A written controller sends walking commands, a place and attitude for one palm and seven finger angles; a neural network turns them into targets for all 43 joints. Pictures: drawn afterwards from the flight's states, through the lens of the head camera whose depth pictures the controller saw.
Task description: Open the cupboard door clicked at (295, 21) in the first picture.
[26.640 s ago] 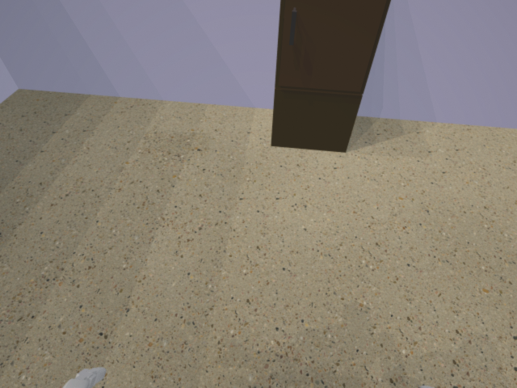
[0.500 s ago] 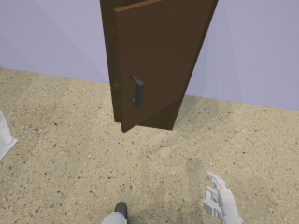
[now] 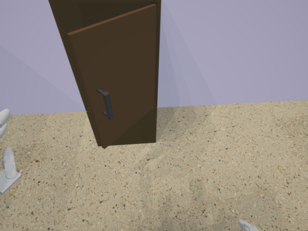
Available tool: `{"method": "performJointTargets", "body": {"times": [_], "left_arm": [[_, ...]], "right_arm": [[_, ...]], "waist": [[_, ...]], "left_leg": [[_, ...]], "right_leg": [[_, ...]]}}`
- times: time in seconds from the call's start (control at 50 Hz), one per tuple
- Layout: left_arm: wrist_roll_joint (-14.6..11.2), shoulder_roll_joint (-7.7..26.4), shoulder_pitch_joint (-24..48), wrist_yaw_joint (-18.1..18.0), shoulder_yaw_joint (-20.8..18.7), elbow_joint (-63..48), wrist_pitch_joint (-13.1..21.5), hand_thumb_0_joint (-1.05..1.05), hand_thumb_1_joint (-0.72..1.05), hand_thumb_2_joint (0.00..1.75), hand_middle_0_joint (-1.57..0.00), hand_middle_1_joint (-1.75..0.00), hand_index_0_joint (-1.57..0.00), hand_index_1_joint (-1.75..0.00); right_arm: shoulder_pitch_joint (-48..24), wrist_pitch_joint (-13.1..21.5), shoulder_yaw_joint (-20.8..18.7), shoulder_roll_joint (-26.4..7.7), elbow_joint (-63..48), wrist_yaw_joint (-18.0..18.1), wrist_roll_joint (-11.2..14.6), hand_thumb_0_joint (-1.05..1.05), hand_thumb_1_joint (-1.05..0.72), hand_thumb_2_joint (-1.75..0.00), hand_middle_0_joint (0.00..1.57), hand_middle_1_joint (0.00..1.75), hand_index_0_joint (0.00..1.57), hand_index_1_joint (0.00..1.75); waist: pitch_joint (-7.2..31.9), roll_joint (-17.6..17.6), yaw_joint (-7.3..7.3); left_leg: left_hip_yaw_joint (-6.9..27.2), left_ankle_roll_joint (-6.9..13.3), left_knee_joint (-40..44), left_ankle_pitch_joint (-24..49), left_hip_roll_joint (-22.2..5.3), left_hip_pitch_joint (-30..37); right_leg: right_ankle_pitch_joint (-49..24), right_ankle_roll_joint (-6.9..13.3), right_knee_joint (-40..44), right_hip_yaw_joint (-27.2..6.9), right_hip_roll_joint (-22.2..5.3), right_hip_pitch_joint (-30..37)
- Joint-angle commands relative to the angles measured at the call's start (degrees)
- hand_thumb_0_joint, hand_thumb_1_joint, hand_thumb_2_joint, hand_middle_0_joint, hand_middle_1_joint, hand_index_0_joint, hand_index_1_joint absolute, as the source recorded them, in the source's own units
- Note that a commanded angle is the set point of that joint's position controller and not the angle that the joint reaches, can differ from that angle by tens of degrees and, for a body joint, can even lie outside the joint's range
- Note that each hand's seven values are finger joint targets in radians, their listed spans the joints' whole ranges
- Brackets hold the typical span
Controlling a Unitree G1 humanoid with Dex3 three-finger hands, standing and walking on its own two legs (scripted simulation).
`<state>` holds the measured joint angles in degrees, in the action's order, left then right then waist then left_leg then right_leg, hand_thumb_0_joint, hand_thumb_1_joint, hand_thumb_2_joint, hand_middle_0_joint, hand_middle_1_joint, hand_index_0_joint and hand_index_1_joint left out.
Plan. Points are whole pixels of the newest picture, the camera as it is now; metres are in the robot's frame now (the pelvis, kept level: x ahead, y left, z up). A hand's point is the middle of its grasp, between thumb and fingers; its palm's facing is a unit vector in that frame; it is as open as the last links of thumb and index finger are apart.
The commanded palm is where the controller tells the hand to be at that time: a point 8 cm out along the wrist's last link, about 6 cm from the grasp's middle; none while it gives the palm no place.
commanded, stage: stop stepping back and stand still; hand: left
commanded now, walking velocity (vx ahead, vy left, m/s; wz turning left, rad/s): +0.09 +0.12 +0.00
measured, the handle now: (105, 104) +0.60 +0.22 -0.04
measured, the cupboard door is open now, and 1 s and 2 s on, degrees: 46 46 46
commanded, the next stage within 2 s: let the arm hang, fingers relaxed in 0.92 s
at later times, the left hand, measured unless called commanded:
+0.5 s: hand out of the picture +0.15 +0.31 +0.17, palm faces +0.48 -0.76 -0.43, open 7.4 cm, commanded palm +0.10 +0.34 +0.18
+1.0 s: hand out of the picture +0.16 +0.33 +0.16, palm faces +0.44 -0.76 -0.47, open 7.4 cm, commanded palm none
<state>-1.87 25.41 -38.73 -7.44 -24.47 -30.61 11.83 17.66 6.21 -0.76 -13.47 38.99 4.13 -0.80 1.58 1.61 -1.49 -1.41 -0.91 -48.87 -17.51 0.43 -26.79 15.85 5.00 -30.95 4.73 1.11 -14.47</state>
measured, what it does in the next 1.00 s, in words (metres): steps on the spot: left foot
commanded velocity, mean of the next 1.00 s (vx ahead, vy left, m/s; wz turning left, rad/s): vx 0.00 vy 0.02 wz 0.00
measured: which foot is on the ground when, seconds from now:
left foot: up 0.00-0.22, down 0.24-1.00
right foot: down 0.00-1.00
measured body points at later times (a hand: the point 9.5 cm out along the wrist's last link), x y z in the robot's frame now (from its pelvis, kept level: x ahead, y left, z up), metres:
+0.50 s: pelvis -0.03 +0.03 +0.00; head -0.04 +0.03 +0.45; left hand +0.12 +0.34 +0.19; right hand +0.16 -0.19 -0.06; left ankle -0.03 +0.16 -0.74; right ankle +0.01 -0.06 -0.74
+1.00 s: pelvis -0.04 +0.06 +0.00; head -0.03 +0.06 +0.45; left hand +0.13 +0.37 +0.18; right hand +0.12 -0.17 -0.09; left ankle -0.03 +0.16 -0.74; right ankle +0.01 -0.06 -0.74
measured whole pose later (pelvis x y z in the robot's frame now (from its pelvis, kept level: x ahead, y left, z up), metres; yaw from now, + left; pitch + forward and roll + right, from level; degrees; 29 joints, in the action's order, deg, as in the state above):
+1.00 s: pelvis -0.04 +0.06 +0.00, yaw +1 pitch -1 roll +0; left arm -1.5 21.9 -31.5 -8.4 -23.3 -24.9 11.3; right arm 14.0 7.5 0.9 -11.6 36.9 4.2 -0.7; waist -1.3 -0.2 -0.2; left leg -4.9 1.2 -26.5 -13.2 -0.9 -12.4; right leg 9.0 -0.1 -24.8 4.2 -1.8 -14.6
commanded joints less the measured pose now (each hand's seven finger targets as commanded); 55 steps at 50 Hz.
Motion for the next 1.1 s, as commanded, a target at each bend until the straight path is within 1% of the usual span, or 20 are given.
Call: {"method": "performJointTargets", "body": {"times": [0.0,0.04,0.1,0.14,0.24,0.28,0.3,0.38,0.44,0.5,0.56,0.58,0.66,0.72,0.92,0.98,1.0,1.02,1.04,1.08], "left_arm": [[0.26,10.21,10.12,-2.1,-8.38,-1.18,4.32,0.0,0.9,0.9,-0.2,-0.3,-0.2,-0.3],[0.66,8.79,14.43,-2.05,-5.75,0.42,4.46,0.0,0.9,0.9,-0.2,-0.3,-0.2,-0.3],[1.11,6.96,13.94,-2.42,-3.88,2.38,3.96,0.0,0.9,0.9,-0.2,-0.3,-0.2,-0.3],[0.91,6.13,13.52,-2.42,-2.79,1.26,3.42,0.0,0.9,0.9,-0.2,-0.3,-0.2,-0.3],[0.54,8.93,12.96,-2.5,-5.43,-6.38,3.48,0.0,0.9,0.9,-0.2,-0.3,-0.2,-0.3],[0.64,8.96,11.01,-2.41,-6.37,-6.44,3.11,0.0,0.9,0.9,-0.2,-0.3,-0.2,-0.3],[0.56,8.85,11.26,-2.38,-6.39,-6.86,3.11,0.0,0.9,0.9,-0.2,-0.3,-0.2,-0.3],[0.11,7.7,11.78,-2.27,-5.55,-5.5,2.67,0.0,0.9,0.9,-0.2,-0.3,-0.2,-0.3],[-0.01,6.9,12.88,-2.0,-4.46,-5.06,2.18,0.0,0.9,0.9,-0.2,-0.3,-0.2,-0.3],[0.22,6.26,13.4,-1.96,-3.79,-5.08,1.95,0.0,0.9,0.9,-0.2,-0.3,-0.2,-0.3],[0.61,6.49,14.22,-1.99,-3.9,-5.71,1.85,0.0,0.9,0.9,-0.2,-0.3,-0.2,-0.3],[0.75,6.59,13.73,-2.08,-4.22,-6.01,1.92,0.0,0.9,0.9,-0.2,-0.3,-0.2,-0.3],[0.89,6.85,13.14,-2.09,-4.47,-7.95,2.18,0.0,0.9,0.9,-0.2,-0.3,-0.2,-0.3],[0.89,6.8,12.12,-2.24,-4.68,-8.29,2.47,0.0,0.9,0.9,-0.2,-0.3,-0.2,-0.3],[0.16,6.31,8.77,-2.07,-5.38,-5.43,3.13,0.0,0.9,0.9,-0.2,-0.3,-0.2,-0.3],[0.14,6.54,8.67,-2.02,-5.54,-5.35,3.17,0.0,0.9,0.9,-0.2,-0.3,-0.2,-0.3],[4.41,-2.02,14.49,6.41,18.6,38.78,-5.41,0.0,0.9,0.9,-0.2,-0.3,-0.2,-0.3],[3.78,-3.14,14.56,7.38,16.84,40.4,-10.0,0.0,0.9,0.9,-0.2,-0.3,-0.2,-0.3],[3.81,-3.76,14.76,7.63,17.4,39.79,-11.07,0.0,0.9,0.9,-0.2,-0.3,-0.2,-0.3],[3.97,-3.6,17.74,7.66,17.68,44.14,-11.14,0.0,0.9,0.9,-0.2,-0.3,-0.2,-0.3]], "right_arm": [[-7.34,3.58,-1.41,-5.2,-8.29,0.96,0.51,0.0,-0.9,-0.9,0.2,0.3,0.2,0.3],[-8.56,4.4,-1.52,-5.39,-7.99,1.84,0.76,0.0,-0.9,-0.9,0.2,0.3,0.2,0.3],[-7.85,5.25,-1.15,-5.02,-7.77,1.76,0.71,0.0,-0.9,-0.9,0.2,0.3,0.2,0.3],[-7.47,5.21,-1.24,-5.21,-7.98,1.44,0.87,0.0,-0.9,-0.9,0.2,0.3,0.2,0.3],[-8.52,4.28,-1.85,-6.36,-10.45,0.92,1.04,0.0,-0.9,-0.9,0.2,0.3,0.2,0.3],[-8.95,4.0,-1.19,-5.19,-10.74,0.63,1.09,0.0,-0.9,-0.9,0.2,0.3,0.2,0.3],[-9.02,3.86,-0.95,-4.96,-10.87,0.46,1.09,0.0,-0.9,-0.9,0.2,0.3,0.2,0.3],[-9.33,3.78,-0.84,-4.84,-11.28,0.33,1.04,0.0,-0.9,-0.9,0.2,0.3,0.2,0.3],[-9.97,3.69,-0.67,-5.09,-11.54,0.36,0.75,0.0,-0.9,-0.9,0.2,0.3,0.2,0.3],[-9.97,3.58,-0.31,-5.34,-12.08,0.32,0.73,0.0,-0.9,-0.9,0.2,0.3,0.2,0.3],[-10.0,3.67,-0.21,-5.3,-12.48,0.52,0.58,0.0,-0.9,-0.9,0.2,0.3,0.2,0.3],[-9.81,3.72,-0.33,-5.39,-12.48,0.55,0.59,0.0,-0.9,-0.9,0.2,0.3,0.2,0.3],[-9.69,4.35,-0.41,-5.37,-12.66,0.58,0.38,0.0,-0.9,-0.9,0.2,0.3,0.2,0.3],[-9.48,4.62,-0.55,-5.43,-12.3,0.5,0.36,0.0,-0.9,-0.9,0.2,0.3,0.2,0.3],[-9.21,4.38,-1.19,-5.55,-11.35,0.47,0.53,0.0,-0.9,-0.9,0.2,0.3,0.2,0.3],[-9.49,4.24,-1.24,-5.56,-11.35,0.64,0.51,0.0,-0.9,-0.9,0.2,0.3,0.2,0.3],[-12.31,5.18,-4.42,-16.46,2.93,-4.46,0.93,0.0,-0.9,-0.9,0.2,0.3,0.2,0.3],[-7.72,1.09,-4.15,-12.84,2.59,-4.64,0.9,0.0,-0.9,-0.9,0.2,0.3,0.2,0.3],[-7.09,0.16,-4.14,-12.77,1.57,-4.35,0.73,0.0,-0.9,-0.9,0.2,0.3,0.2,0.3],[-8.45,-1.39,-2.9,-12.21,1.8,-4.27,0.06,0.0,-0.9,-0.9,0.2,0.3,0.2,0.3]], "waist": [[-1.21,2.44,-0.68],[-2.21,0.66,0.15],[-1.57,3.93,1.81],[-0.09,6.73,1.63],[5.18,0.26,1.75],[5.32,-3.73,1.29],[5.11,-4.58,1.28],[2.69,-1.79,1.29],[-0.42,-4.42,1.24],[-1.33,-6.86,1.3],[-1.24,-7.35,1.42],[-0.29,-8.71,1.48],[1.05,-7.48,1.71],[1.57,-8.35,1.73],[2.14,-4.22,1.51],[2.01,-5.49,1.56],[-4.41,-6.61,-1.46],[0.65,-5.66,-0.42],[0.14,-5.97,-0.35],[2.4,-2.58,0.75]], "left_leg": [[0.71,-0.12,-3.16,2.33,-3.71,-1.12],[-1.25,0.79,3.95,1.44,-2.79,1.84],[-2.8,2.45,14.65,-0.76,-1.69,6.39],[-2.24,2.97,21.33,1.28,-1.52,10.12],[2.17,3.56,25.08,15.03,-6.33,16.02],[-0.4,2.79,23.26,19.06,-5.03,15.54],[-0.47,2.38,23.28,18.03,-4.82,14.81],[0.09,2.28,24.14,8.47,-4.33,13.76],[1.34,2.38,27.32,3.29,-4.75,12.08],[3.01,2.62,31.31,-1.51,-6.11,9.12],[4.12,2.72,34.24,-4.96,-6.89,6.1],[3.93,2.83,34.37,-4.84,-6.94,5.94],[3.91,2.53,33.95,-1.78,-6.61,5.74],[3.44,2.34,33.03,-0.5,-6.2,6.27],[2.53,1.52,29.95,4.36,-5.26,9.17],[2.62,1.44,30.36,4.41,-5.32,9.06],[5.69,3.12,20.96,14.77,-6.78,4.82],[4.86,2.49,22.65,18.41,-7.37,8.66],[5.04,2.85,23.04,20.34,-8.34,9.32],[8.2,5.04,24.6,15.32,-9.53,5.14]], "right_leg": [[12.11,1.41,19.89,-16.28,-16.44,-5.81],[5.73,0.25,18.53,-13.95,-15.71,-4.03],[1.75,-1.15,17.56,-14.23,-15.47,0.03],[-1.52,-3.08,15.64,-13.0,-14.45,2.45],[-12.96,-5.48,8.17,-9.22,-8.26,6.27],[-20.78,-4.5,6.51,-8.35,-7.83,6.51],[-20.06,-4.42,6.62,-8.11,-7.72,6.62],[-7.17,-4.38,10.92,-9.32,-7.36,3.42],[0.62,-4.69,12.4,-8.13,-5.9,0.97],[1.92,-5.18,10.81,-6.09,-4.09,2.31],[0.95,-5.52,8.7,-4.6,-3.06,4.96],[-0.4,-5.51,7.94,-4.31,-2.91,6.09],[-4.01,-5.48,7.03,-3.82,-2.96,8.39],[-5.21,-5.32,7.16,-3.89,-3.21,8.41],[-7.82,-4.87,9.19,-5.07,-4.39,6.46],[-7.21,-4.97,9.06,-4.86,-4.26,6.25],[-13.98,-3.64,1.14,-3.57,-8.14,-3.04],[-9.9,-3.24,1.85,-5.52,-7.31,-3.05],[-6.37,-3.52,0.87,-4.63,-5.98,-4.09],[-2.79,-3.23,-1.5,-4.44,-5.19,-1.09]]}}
